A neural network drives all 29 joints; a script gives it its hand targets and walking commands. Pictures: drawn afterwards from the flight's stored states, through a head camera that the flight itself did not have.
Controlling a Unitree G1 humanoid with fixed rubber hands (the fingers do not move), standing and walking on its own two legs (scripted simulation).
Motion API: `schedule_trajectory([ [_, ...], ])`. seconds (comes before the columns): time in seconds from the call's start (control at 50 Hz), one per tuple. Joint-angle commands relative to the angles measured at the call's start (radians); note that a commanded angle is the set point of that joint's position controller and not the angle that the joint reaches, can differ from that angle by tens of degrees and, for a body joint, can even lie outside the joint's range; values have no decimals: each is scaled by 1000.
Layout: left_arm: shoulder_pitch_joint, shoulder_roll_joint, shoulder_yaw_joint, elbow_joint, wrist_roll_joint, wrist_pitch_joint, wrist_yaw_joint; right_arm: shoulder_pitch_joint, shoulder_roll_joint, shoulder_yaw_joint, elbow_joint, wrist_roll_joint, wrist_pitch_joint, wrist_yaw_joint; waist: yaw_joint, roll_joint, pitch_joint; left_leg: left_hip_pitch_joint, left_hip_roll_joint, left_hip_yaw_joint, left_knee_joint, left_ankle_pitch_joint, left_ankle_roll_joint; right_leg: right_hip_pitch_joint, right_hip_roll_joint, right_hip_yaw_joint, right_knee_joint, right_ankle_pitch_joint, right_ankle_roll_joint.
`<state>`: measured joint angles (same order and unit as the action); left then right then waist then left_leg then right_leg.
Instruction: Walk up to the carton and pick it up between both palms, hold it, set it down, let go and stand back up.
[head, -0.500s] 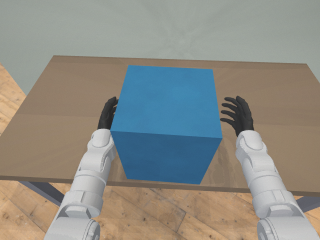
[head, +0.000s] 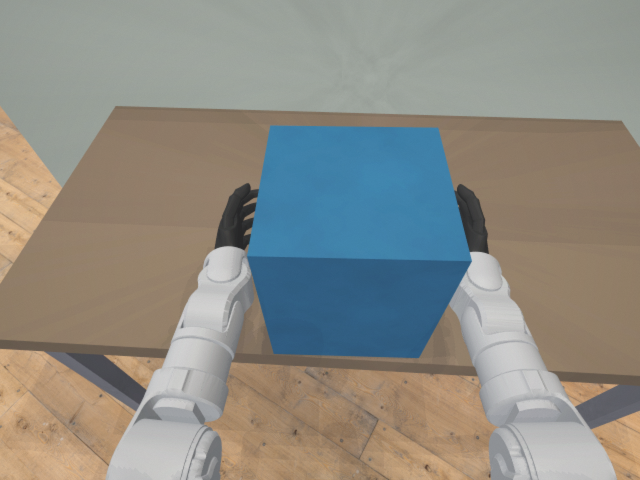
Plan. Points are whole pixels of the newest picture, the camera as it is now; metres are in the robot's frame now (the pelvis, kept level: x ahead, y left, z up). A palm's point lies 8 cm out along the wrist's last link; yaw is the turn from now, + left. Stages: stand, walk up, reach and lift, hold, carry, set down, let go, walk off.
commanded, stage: reach and lift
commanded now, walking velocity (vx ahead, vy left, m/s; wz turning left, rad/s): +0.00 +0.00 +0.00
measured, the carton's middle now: (349, 249) +0.40 -0.03 +0.04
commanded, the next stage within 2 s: none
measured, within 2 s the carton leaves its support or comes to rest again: leaves its support in 1.14 s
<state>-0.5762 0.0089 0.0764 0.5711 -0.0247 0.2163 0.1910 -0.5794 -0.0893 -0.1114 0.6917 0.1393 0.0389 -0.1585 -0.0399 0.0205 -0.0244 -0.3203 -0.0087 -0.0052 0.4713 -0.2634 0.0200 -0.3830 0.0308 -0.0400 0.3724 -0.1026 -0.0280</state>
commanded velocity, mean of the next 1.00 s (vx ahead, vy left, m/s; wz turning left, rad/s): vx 0.00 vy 0.00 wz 0.00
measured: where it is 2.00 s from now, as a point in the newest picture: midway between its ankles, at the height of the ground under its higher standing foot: outside the picture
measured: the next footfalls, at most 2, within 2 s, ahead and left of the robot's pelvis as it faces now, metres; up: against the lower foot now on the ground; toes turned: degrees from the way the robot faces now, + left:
none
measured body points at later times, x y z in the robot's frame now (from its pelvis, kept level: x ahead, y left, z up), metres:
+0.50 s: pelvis +0.00 -0.01 +0.00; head +0.04 -0.01 +0.45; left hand +0.41 +0.12 +0.07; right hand +0.39 -0.19 +0.06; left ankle -0.02 +0.10 -0.74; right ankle +0.05 -0.10 -0.74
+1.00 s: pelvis +0.01 -0.01 +0.01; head +0.02 -0.01 +0.46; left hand +0.39 +0.12 +0.07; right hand +0.38 -0.18 +0.07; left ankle -0.02 +0.10 -0.74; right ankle +0.05 -0.10 -0.74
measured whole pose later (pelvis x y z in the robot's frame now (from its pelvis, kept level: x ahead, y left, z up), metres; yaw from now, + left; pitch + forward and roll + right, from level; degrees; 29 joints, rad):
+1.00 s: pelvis +0.01 -0.01 +0.01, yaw +3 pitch +1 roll +0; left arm -0.49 -0.09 0.25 0.64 0.20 0.06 0.09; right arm -0.48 0.01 -0.25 0.70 -0.13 -0.05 -0.08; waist -0.08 0.01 -0.02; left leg -0.15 -0.02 -0.05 0.35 -0.22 0.01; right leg -0.22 0.01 -0.08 0.30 -0.11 -0.03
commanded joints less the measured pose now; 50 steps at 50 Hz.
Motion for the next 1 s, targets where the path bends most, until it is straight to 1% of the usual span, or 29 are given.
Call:
schedule_trajectory([
  [0.0,-548,6,-16,-219,38,-56,-1,-497,-50,-1,-215,-8,-48,1,-15,14,-620,51,15,8,-63,317,-58,466,-7,19,50,311,28],
  [0.02,-559,-33,-81,-252,1,-65,8,-481,-60,7,-242,5,-55,7,-40,-5,-648,75,17,-3,-57,313,-64,447,2,-2,56,302,24],
  [0.04,-534,-21,-46,-207,20,-66,11,-484,-41,19,-218,3,-46,11,1,0,-598,68,24,2,-61,309,-58,424,1,2,43,257,19],
  [0.06,-579,-43,-108,-256,-14,-71,16,-510,-49,7,-265,3,-60,12,-37,22,-690,116,23,0,-43,341,-69,420,4,-1,50,287,13],
  [0.08,-574,-10,-58,-243,8,-72,24,-512,-59,0,-232,-6,-55,12,-10,22,-635,84,19,2,-56,319,-70,413,2,-5,40,263,21],
  [0.1,-559,-33,-69,-180,-3,-68,18,-496,-51,-11,-214,-11,-46,11,-38,-13,-600,82,21,1,-56,292,-59,417,0,-10,41,247,16],
  [0.12,-594,-41,-103,-266,-18,-84,19,-532,-19,0,-276,1,-63,11,-28,17,-670,90,19,7,-55,312,-63,427,2,0,49,268,20],
  [0.16,-567,-51,-82,-161,-5,-83,0,-505,-9,-11,-210,-25,-49,9,-30,-13,-600,42,16,5,-58,264,-52,436,-15,6,41,262,20],
  [0.22,-596,-28,-60,-186,9,-95,-3,-545,2,18,-226,-26,-57,4,-10,-19,-630,35,13,11,-62,278,-47,477,-18,19,55,295,22],
  [0.28,-581,-59,-83,-144,19,-116,-6,-529,27,16,-187,-26,-64,14,-28,6,-615,25,14,-4,-68,281,-52,478,-14,13,50,294,23],
  [0.3,-568,-61,-61,-128,25,-115,-14,-531,32,24,-194,-50,-64,9,-17,-34,-601,30,12,1,-66,277,-49,497,-20,9,42,300,27],
  [0.32,-582,-64,-83,-217,15,-129,-15,-533,54,42,-251,-40,-80,6,-24,-43,-676,73,8,6,-54,327,-56,515,-10,7,53,370,29],
  [0.34,-566,-63,-56,-140,42,-123,-19,-510,32,20,-171,-50,-75,8,-39,-21,-602,41,5,8,-61,299,-57,507,-16,16,47,332,28],
  [0.36,-570,-75,-75,-167,30,-134,-26,-523,70,41,-203,-37,-77,13,-13,-29,-611,35,6,4,-72,297,-48,531,-19,19,44,332,30],
  [0.38,-625,-123,-105,-171,18,-144,-34,-538,128,47,-227,-49,-79,23,-40,-44,-629,28,7,-3,-83,259,-49,534,-17,12,41,312,32],
  [0.4,-586,-129,-80,-126,52,-144,-50,-511,156,47,-184,-74,-75,31,-18,-24,-576,22,3,6,-93,224,-46,527,-30,16,27,279,35],
  [0.42,-640,-196,-112,-182,53,-160,-59,-549,227,67,-230,-98,-91,50,-32,-23,-649,41,5,0,-97,260,-54,545,-23,0,33,307,31],
  [0.44,-589,-231,-71,-77,104,-152,-83,-530,268,59,-173,-137,-87,67,-23,-9,-559,32,-5,8,-107,219,-48,539,-34,7,18,281,30],
  [0.5,-666,-484,-149,-101,153,-194,-176,-556,543,117,-169,-248,-124,136,-65,-8,-586,34,-15,-6,-144,231,-60,649,-36,-6,11,374,42],
  [0.54,-631,-627,-193,-29,193,-237,-215,-588,638,174,-183,-311,-171,204,-56,32,-634,69,-20,-7,-141,257,-80,657,-33,-23,20,410,39],
  [0.58,-586,-632,-197,-10,210,-271,-217,-582,648,230,-180,-326,-200,226,-35,6,-654,26,-22,-9,-142,290,-88,712,-32,-14,53,515,51],
  [0.62,-562,-630,-202,-16,227,-280,-214,-507,657,215,-149,-340,-188,226,-71,-24,-613,2,-27,-21,-153,277,-81,723,-31,-22,52,542,63],
  [0.64,-625,-628,-247,-87,197,-292,-206,-530,669,226,-158,-312,-199,231,-66,-5,-631,33,-22,-22,-150,307,-89,701,-26,-27,52,526,62],
  [0.66,-601,-610,-187,-9,238,-279,-204,-491,643,204,-86,-320,-184,234,-64,-15,-533,35,-22,-29,-165,229,-83,671,-26,-23,18,441,56],
  [0.72,-592,-601,-163,44,247,-255,-221,-520,654,196,-117,-333,-179,228,-60,-75,-364,-18,-21,-23,-227,79,-45,648,-44,-18,-8,300,70],
  [0.76,-652,-625,-195,-34,229,-253,-222,-530,683,208,-123,-323,-183,227,-50,-50,-403,19,-18,-21,-224,91,-56,646,-33,-19,-9,267,59],
  [0.82,-621,-618,-186,-9,240,-238,-225,-524,676,225,-118,-309,-180,214,-44,-30,-396,-4,-25,-14,-226,114,-60,675,-48,-8,-10,335,55],
  [0.86,-589,-623,-185,-37,232,-233,-228,-494,680,234,-130,-310,-188,207,-44,-71,-400,3,-23,-3,-217,175,-60,708,-44,-6,1,446,62],
  [0.98,-593,-674,-270,-142,199,-245,-204,-484,713,288,-188,-277,-195,208,-62,-2,-545,49,-21,-9,-180,271,-82,686,-23,-21,-3,467,43],
])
